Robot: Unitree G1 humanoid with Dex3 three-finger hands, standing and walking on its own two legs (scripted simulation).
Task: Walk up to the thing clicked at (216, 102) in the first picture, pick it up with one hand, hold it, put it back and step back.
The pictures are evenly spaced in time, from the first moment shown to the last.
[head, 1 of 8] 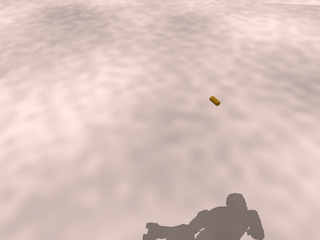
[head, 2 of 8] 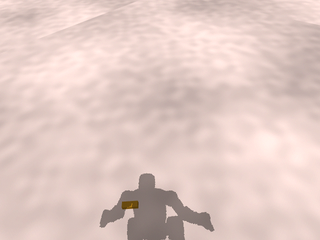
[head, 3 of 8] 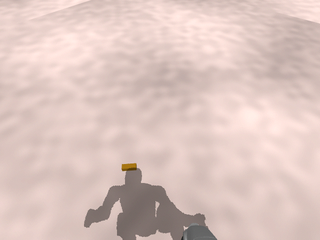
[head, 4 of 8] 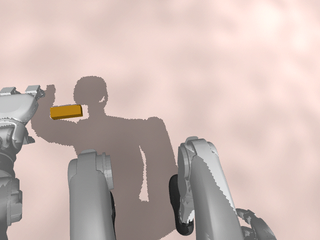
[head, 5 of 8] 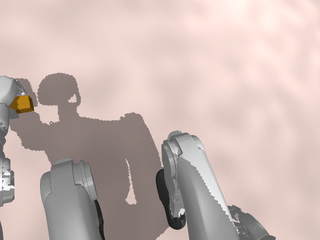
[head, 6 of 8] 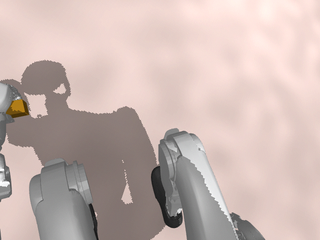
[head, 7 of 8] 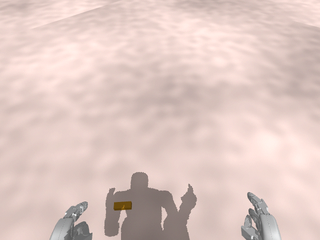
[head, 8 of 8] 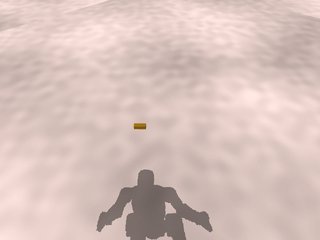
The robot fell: no
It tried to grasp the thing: yes
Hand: left
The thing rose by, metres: 0.69
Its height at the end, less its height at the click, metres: +0.00
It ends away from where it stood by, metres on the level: 0.01
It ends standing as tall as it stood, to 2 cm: yes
